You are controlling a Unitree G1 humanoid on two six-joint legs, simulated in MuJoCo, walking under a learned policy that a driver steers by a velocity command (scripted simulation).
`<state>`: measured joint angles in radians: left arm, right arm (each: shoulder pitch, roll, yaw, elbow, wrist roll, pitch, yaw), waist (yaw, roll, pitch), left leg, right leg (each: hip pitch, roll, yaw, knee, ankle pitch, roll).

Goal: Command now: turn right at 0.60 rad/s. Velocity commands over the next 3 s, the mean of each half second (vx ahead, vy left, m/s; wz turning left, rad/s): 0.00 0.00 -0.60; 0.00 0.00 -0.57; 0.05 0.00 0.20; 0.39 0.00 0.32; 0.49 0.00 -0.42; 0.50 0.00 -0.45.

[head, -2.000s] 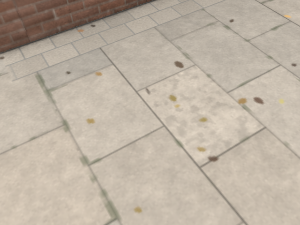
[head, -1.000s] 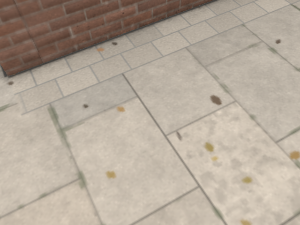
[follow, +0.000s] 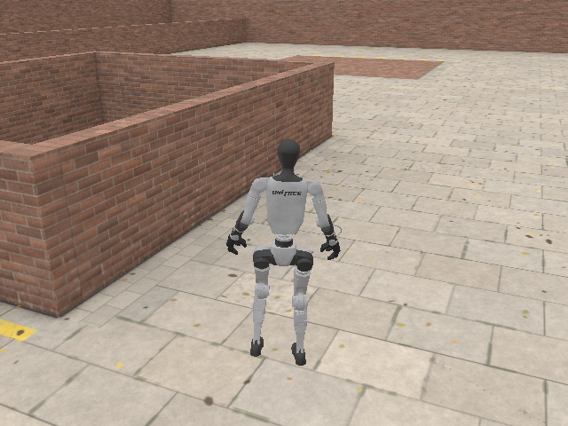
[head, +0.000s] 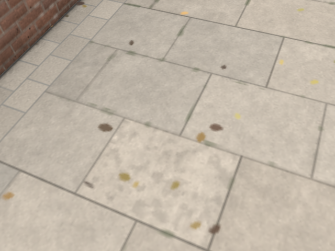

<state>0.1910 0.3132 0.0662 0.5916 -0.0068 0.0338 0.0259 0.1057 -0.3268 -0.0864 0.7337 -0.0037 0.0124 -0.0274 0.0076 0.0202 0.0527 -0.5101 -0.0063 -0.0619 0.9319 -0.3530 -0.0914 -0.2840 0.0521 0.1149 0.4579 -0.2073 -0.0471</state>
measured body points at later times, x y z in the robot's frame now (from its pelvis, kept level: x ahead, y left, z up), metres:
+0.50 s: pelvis +0.00 +0.02 +0.00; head +0.04 +0.01 +0.45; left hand +0.23 +0.25 -0.10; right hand +0.05 -0.29 -0.10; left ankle +0.03 +0.14 -0.74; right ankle -0.05 -0.11 -0.70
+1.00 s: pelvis -0.01 -0.02 +0.00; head +0.01 -0.06 +0.44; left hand +0.28 +0.12 -0.08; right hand -0.03 -0.35 -0.11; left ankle +0.09 +0.10 -0.71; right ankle -0.05 -0.11 -0.74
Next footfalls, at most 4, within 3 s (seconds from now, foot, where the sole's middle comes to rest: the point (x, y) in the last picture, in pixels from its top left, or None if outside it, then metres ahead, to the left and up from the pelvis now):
0.18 left None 0.07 0.14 -0.78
0.60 right None -0.01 -0.12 -0.78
1.08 left None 0.11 0.07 -0.78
1.74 left None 0.25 0.09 -0.78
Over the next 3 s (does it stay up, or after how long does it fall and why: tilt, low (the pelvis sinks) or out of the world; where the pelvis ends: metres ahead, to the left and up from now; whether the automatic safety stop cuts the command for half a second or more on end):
stays up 0.78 -0.16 0.00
